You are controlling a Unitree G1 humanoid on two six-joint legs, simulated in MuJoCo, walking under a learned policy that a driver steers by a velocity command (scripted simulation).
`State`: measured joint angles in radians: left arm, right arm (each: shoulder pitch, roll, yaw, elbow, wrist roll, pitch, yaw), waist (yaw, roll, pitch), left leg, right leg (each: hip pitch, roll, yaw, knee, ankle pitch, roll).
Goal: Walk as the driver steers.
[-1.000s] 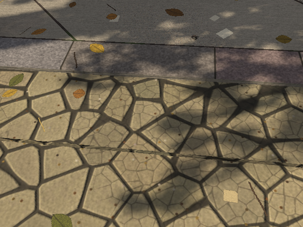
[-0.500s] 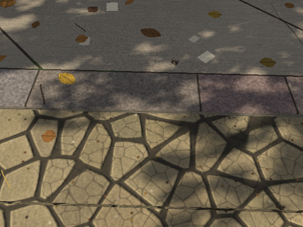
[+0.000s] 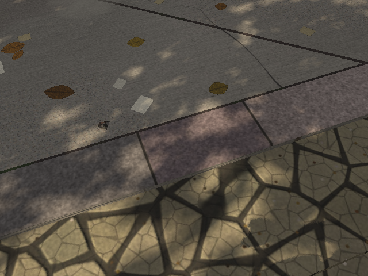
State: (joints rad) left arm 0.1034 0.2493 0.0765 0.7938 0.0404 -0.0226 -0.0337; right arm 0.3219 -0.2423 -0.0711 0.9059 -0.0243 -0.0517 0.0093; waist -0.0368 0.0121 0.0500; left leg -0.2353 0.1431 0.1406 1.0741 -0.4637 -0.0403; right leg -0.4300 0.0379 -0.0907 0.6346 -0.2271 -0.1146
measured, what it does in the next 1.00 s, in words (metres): climbs, turning right: left foot 0.03 m higher, then right foot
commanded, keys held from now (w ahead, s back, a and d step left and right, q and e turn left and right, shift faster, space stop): w+e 0.58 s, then w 0.04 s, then w+q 0.38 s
